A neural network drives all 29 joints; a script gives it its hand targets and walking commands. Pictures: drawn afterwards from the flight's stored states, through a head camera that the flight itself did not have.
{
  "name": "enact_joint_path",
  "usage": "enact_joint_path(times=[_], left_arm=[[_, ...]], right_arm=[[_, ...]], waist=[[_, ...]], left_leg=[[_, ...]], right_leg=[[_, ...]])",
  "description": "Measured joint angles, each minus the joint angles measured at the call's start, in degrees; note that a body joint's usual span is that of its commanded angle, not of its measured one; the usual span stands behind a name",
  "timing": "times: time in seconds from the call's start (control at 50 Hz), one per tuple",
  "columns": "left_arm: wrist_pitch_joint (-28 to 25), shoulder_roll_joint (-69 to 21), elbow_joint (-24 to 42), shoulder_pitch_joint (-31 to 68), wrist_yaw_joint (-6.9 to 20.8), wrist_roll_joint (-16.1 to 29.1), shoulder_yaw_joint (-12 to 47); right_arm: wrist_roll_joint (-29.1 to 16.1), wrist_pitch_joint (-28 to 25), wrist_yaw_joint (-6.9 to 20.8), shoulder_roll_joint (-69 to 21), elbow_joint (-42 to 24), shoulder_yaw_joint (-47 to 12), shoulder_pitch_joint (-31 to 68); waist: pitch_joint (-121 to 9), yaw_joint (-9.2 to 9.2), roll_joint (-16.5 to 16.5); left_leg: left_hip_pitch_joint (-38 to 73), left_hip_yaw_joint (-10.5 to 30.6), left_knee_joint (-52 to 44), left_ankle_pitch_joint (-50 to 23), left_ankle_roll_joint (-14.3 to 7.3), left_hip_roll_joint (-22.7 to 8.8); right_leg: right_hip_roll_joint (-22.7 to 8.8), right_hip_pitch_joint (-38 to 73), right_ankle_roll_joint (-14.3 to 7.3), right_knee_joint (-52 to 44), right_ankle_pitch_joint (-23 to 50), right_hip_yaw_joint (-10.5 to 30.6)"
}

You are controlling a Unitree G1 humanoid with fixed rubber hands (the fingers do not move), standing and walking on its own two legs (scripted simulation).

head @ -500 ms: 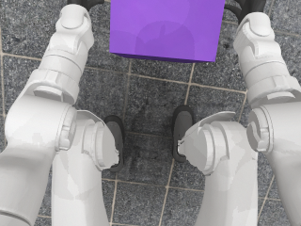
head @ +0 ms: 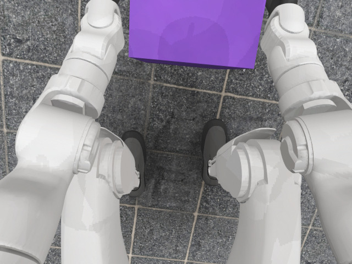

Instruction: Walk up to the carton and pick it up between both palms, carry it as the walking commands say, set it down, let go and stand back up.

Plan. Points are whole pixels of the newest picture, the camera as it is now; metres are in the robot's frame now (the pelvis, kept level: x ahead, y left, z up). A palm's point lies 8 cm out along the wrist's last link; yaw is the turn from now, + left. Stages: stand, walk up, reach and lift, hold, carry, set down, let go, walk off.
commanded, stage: reach and lift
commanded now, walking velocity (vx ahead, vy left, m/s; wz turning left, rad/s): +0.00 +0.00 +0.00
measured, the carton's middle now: (191, 10) +0.53 -0.04 -0.26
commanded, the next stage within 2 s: none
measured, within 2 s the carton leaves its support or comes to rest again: leaves its support in 0.50 s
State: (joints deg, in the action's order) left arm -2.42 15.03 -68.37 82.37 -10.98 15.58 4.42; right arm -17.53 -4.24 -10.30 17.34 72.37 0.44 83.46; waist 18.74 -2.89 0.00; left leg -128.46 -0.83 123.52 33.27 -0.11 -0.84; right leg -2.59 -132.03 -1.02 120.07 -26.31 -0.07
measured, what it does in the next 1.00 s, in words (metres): stands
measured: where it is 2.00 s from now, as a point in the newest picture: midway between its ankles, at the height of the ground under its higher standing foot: (174, 168)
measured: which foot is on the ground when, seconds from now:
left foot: down 0.00-1.00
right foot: down 0.00-1.00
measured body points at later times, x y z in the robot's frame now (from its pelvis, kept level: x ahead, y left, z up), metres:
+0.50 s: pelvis +0.00 +0.00 -0.03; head +0.35 -0.01 +0.25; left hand +0.56 +0.11 -0.19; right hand +0.55 -0.19 -0.18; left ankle +0.11 +0.12 -0.35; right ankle +0.14 -0.12 -0.35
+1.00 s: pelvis +0.01 +0.00 +0.01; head +0.34 +0.00 +0.31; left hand +0.55 +0.10 -0.12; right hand +0.54 -0.19 -0.11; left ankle +0.11 +0.12 -0.35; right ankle +0.14 -0.13 -0.35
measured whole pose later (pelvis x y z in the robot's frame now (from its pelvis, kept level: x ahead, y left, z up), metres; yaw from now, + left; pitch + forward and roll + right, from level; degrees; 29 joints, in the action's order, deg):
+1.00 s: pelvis +0.01 +0.00 +0.01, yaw +3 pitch +41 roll +1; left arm 14.4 6.9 -51.0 73.4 -7.8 -2.9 -15.5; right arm 3.3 13.6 -6.9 8.2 48.3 23.2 71.5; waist 6.9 -4.8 1.3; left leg -129.7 0.6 121.5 32.5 1.4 3.6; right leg -0.3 -131.8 1.3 119.5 -28.4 1.9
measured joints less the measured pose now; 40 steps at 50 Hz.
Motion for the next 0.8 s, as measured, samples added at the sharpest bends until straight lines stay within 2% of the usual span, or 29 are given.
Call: enact_joint_path(times=[0.1,0.2,0.36,0.52,0.64,0.74,0.8], left_arm=[[-0.09,-0.38,-1.54,0.91,-0.04,-0.52,-0.97],[2.25,-0.94,-2.15,1.98,1.11,-3.92,-5.42],[7.62,-1.8,1.91,1.1,3.47,-9.91,-11.77],[11.15,-1.96,4.44,0.21,3.85,-12.39,-13.04],[12.46,-2.81,7.93,-2.9,2.81,-12.26,-12.88],[13.67,-5.21,11.35,-6.17,2.04,-14.05,-14.92],[14.34,-6.24,13.15,-7.78,2.17,-15.36,-16.35]], right_arm=[[0.0,0.01,0.02,-0.15,0.61,0.54,0.46],[2.35,2.2,0.49,-0.49,0.54,3.53,1.22],[7.62,7.71,3.06,-0.42,-3.08,7.99,0.49],[10.22,11.52,4.41,-0.94,-6.07,10.37,-0.3],[11.27,13.0,3.83,-2.62,-11.07,12.2,-3.84],[13.55,14.12,1.39,-5.07,-15.49,15.38,-7.73],[15.49,14.9,2.03,-6.4,-17.94,17.75,-9.74]], waist=[[0.19,-0.15,0.44],[0.27,-0.52,1.06],[0.2,-1.13,1.0],[-1.54,-1.39,0.81],[-4.96,-1.88,1.19],[-8.14,-2.04,1.21],[-9.66,-2.0,1.07]], left_leg=[[-0.07,0.13,0.15,-0.24,0.16,0.46],[-0.65,0.53,1.19,-0.58,0.55,1.57],[-2.15,1.01,3.69,-1.09,1.2,2.84],[-3.46,1.18,4.33,-1.04,1.16,3.22],[-3.93,1.09,3.96,-0.36,0.88,3.47],[-3.47,0.93,2.82,0.02,0.92,3.81],[-2.98,0.89,1.78,0.0,1.05,3.99]], right_leg=[[0.14,0.06,0.07,0.32,-0.03,0.18],[0.82,-0.25,0.37,1.57,-0.05,0.6],[1.37,-1.4,1.0,4.5,-0.43,0.95],[1.2,-2.39,1.12,5.03,-0.67,0.86],[2.05,-2.57,2.29,4.64,-1.68,1.49],[2.62,-2.1,2.89,3.82,-2.28,2.16],[2.6,-1.65,2.78,3.02,-2.43,2.3]])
